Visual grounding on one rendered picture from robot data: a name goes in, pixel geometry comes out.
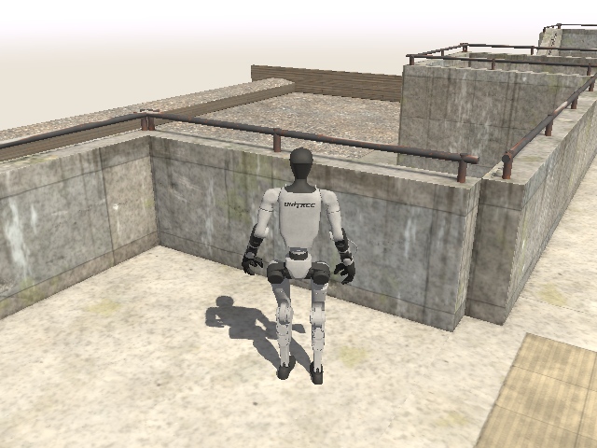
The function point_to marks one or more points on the right robot shin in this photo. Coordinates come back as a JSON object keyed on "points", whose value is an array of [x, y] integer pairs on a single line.
{"points": [[318, 342]]}

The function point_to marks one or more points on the right robot foot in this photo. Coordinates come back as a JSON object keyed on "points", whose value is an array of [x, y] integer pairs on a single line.
{"points": [[317, 377]]}

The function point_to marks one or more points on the robot right upper arm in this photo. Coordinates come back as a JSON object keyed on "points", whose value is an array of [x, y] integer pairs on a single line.
{"points": [[329, 198]]}

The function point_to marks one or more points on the robot right forearm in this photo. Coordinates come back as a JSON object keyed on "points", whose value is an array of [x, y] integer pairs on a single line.
{"points": [[344, 250]]}

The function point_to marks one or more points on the robot left upper arm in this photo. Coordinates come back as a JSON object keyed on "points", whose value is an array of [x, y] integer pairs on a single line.
{"points": [[270, 197]]}

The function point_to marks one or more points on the right robot hand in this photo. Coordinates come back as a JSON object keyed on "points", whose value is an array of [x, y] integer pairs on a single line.
{"points": [[350, 270]]}

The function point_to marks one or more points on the robot left forearm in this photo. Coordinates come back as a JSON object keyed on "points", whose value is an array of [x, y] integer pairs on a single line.
{"points": [[253, 245]]}

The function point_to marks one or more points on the left robot hand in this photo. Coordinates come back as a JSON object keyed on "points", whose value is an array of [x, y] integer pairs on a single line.
{"points": [[253, 262]]}

